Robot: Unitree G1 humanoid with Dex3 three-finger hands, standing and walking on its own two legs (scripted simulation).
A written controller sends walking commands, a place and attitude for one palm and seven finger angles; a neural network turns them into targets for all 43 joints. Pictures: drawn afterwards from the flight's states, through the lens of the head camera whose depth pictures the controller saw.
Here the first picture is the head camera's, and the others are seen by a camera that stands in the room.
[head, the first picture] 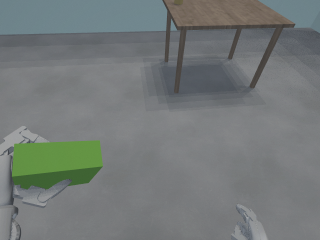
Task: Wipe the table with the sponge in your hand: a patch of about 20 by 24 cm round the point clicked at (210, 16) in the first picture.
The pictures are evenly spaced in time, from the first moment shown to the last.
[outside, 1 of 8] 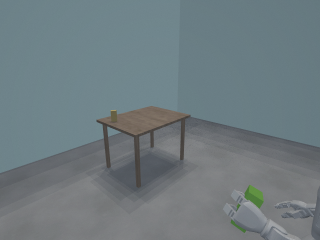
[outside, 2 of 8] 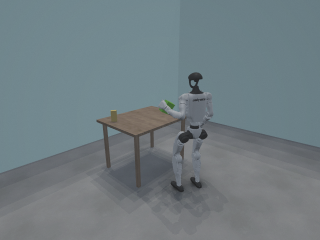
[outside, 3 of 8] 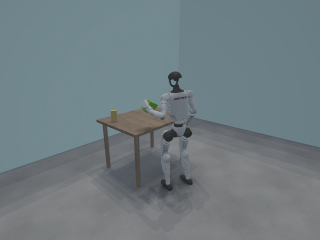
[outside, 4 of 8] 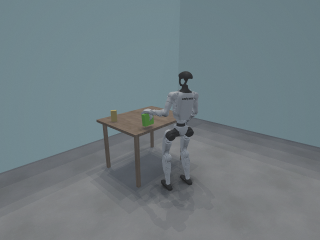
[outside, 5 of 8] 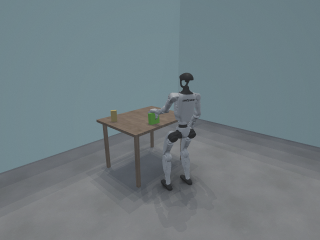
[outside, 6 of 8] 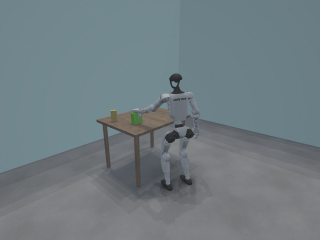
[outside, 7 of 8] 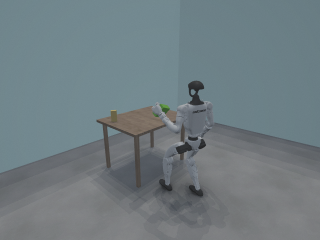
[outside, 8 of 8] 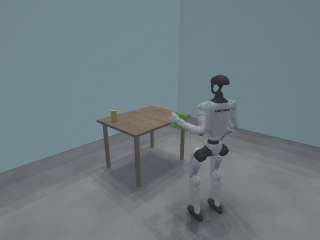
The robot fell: no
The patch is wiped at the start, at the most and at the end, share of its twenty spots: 0.00 1.00 1.00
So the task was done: yes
